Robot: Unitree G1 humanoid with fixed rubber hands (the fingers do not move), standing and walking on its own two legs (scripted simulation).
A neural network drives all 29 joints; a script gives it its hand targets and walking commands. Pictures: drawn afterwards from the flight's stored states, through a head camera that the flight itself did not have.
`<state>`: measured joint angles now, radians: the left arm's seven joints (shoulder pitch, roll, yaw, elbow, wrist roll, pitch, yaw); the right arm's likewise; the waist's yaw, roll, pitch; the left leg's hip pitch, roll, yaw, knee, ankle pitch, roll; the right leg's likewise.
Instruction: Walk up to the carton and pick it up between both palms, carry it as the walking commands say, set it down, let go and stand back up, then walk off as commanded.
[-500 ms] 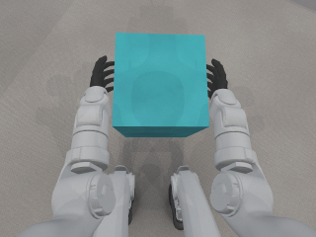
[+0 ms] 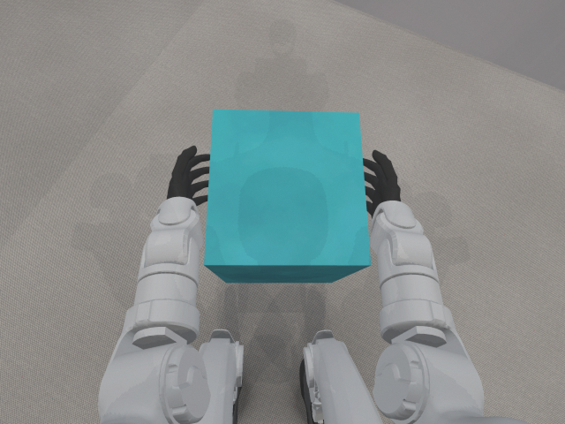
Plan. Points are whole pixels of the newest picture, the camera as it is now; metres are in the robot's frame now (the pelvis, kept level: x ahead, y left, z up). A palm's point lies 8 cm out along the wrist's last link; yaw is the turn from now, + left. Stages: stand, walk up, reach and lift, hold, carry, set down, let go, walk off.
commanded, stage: reach and lift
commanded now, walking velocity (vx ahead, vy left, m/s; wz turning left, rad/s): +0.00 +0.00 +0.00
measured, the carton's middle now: (282, 211) +0.44 -0.01 -0.11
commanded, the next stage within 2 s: none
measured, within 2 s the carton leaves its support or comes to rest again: neither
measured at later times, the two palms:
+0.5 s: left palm (168, 195) +0.41 +0.13 +0.03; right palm (406, 200) +0.40 -0.16 +0.04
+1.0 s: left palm (141, 187) +0.39 +0.14 +0.10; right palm (429, 193) +0.38 -0.15 +0.10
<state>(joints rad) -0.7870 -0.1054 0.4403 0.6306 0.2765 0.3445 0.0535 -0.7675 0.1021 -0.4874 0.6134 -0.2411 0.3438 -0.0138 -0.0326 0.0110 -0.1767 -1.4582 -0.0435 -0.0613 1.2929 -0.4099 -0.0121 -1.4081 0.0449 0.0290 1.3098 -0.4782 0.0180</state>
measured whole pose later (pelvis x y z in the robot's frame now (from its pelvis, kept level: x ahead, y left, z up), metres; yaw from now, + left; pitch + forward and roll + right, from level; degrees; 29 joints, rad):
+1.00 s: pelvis +0.04 +0.00 +0.12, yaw +0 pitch +14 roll +0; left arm -0.47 -0.18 0.38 0.46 0.32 0.37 -0.01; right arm -0.45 0.21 -0.43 0.44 -0.30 0.37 0.02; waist -0.03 -0.01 -0.03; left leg -0.67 -0.03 -0.05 0.66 -0.23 0.00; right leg -0.63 0.03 0.06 0.67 -0.28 0.01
